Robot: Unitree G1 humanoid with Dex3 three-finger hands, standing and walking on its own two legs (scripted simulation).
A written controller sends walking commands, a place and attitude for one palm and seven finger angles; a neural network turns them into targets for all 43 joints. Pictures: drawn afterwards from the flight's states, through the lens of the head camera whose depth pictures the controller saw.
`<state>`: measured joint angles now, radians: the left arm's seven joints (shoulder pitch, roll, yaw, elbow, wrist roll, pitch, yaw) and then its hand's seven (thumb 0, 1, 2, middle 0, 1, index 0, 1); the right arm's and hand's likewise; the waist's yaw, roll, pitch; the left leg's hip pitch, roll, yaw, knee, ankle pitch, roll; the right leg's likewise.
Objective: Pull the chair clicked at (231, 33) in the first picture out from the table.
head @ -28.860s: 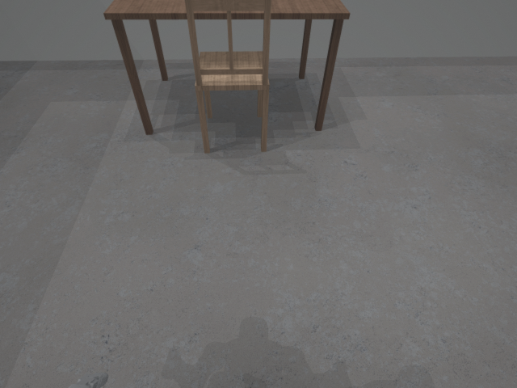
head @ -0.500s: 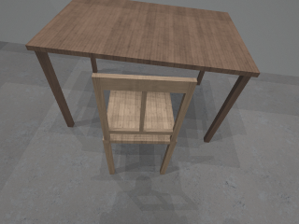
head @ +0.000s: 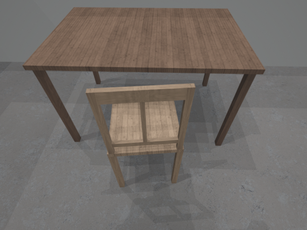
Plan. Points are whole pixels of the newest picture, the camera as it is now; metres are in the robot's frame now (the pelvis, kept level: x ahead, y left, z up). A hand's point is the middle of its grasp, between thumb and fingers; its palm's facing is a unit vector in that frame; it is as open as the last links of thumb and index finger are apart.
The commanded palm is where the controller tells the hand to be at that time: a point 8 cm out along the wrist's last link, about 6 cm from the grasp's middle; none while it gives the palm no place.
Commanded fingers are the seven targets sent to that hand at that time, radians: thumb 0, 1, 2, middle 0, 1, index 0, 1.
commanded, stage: let the arm hang, fingers relaxed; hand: left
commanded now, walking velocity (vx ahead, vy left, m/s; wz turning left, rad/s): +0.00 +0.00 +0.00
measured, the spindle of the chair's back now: (143, 122) +0.53 +0.07 -0.12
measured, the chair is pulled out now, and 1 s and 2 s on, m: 0.13 0.13 0.13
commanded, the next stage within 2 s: look to check the result in 0.22 s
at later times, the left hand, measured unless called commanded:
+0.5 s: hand out of the picture +0.02 +0.16 -0.17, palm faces +0.03 -0.98 -0.20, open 7.3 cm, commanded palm none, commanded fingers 0.00 0.90 0.90 -0.20 -0.30 -0.20 -0.30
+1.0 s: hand out of the picture +0.02 +0.16 -0.17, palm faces +0.03 -0.98 -0.20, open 7.3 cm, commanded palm none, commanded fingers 0.00 0.90 0.90 -0.20 -0.30 -0.20 -0.30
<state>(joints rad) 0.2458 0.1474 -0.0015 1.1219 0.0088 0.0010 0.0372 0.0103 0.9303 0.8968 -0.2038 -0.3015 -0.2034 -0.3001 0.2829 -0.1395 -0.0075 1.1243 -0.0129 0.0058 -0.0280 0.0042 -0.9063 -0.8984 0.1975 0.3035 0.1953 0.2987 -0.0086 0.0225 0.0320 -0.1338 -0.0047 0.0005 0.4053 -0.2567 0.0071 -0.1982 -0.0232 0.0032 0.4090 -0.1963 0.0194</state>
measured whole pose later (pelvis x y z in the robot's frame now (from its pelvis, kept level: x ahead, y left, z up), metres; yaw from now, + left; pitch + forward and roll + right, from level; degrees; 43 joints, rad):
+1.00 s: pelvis +0.02 -0.01 +0.00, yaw +0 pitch -1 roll +0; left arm 0.26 0.14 0.01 1.14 0.01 -0.01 0.04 0.01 0.92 0.90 -0.20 -0.30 -0.20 -0.30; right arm 0.27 -0.13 -0.01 1.15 -0.01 0.00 -0.04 0.00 -0.91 -0.90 0.20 0.30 0.19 0.30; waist -0.01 0.02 0.04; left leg -0.09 0.01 0.00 0.38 -0.28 0.00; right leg -0.16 -0.01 0.00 0.39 -0.22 0.01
